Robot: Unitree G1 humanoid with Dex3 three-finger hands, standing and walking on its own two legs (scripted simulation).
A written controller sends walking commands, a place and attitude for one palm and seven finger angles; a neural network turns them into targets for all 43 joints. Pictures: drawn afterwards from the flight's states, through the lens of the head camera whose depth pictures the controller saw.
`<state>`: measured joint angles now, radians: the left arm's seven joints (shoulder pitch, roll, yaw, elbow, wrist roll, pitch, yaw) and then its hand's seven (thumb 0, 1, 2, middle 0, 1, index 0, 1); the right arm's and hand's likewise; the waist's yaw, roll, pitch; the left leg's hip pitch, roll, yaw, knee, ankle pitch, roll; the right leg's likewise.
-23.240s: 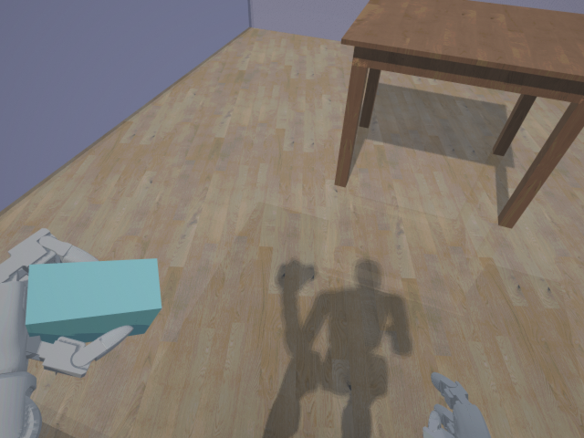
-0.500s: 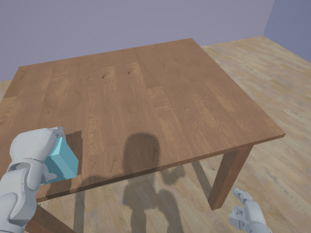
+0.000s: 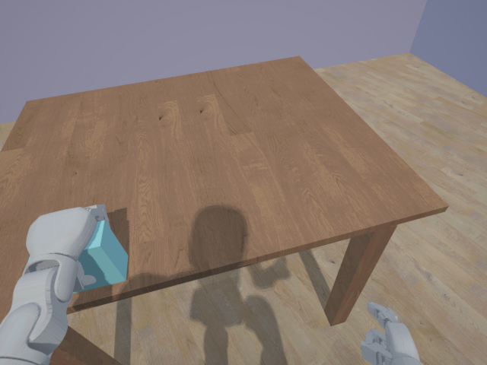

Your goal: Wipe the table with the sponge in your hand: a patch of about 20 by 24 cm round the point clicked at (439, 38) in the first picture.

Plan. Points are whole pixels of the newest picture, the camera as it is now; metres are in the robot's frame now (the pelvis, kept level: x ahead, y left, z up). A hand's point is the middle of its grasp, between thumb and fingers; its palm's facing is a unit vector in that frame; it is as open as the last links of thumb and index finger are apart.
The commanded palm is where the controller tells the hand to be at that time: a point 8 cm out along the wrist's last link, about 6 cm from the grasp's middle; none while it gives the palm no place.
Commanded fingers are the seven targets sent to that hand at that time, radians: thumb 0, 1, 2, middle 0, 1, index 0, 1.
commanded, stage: lower the sponge onto the table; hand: left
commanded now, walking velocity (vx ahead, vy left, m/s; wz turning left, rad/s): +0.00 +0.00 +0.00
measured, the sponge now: (88, 264) +0.24 +0.32 +0.03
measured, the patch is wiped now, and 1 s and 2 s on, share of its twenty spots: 0.00 0.10 0.40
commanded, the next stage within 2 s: wipe forward along the first lane in 0.26 s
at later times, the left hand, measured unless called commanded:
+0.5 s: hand (84, 248) +0.25 +0.32 +0.06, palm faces -0.03 -0.03 -1.00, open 9.6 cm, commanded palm +0.24 +0.31 +0.12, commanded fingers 0.00 0.10 1.30 -1.20 -1.60 -1.20 -1.60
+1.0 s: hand (86, 224) +0.30 +0.34 +0.06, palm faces -0.07 +0.00 -1.00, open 9.7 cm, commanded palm +0.29 +0.33 +0.10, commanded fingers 0.00 0.10 1.30 -1.20 -1.60 -1.20 -1.60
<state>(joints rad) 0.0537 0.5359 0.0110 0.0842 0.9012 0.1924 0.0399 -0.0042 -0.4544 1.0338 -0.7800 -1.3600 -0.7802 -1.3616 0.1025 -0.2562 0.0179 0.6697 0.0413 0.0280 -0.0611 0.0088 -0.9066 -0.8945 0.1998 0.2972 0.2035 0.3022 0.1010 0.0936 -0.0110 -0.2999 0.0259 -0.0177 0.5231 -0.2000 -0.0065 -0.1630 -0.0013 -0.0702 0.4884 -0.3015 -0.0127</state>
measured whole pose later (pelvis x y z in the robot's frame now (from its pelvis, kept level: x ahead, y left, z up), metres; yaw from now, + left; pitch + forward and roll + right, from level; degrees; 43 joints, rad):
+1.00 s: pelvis +0.00 -0.01 -0.01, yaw +0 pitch +3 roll -1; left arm -0.20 0.58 0.05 0.43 0.94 0.13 0.06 0.00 -0.47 1.06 -0.78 -1.36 -0.79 -1.36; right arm 0.17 -0.30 -0.02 0.70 0.06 0.08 -0.07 0.01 -0.91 -0.89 0.20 0.30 0.20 0.30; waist 0.06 0.09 -0.06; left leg -0.43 0.04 -0.04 0.60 -0.23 -0.01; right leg -0.30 0.01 -0.08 0.57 -0.34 -0.03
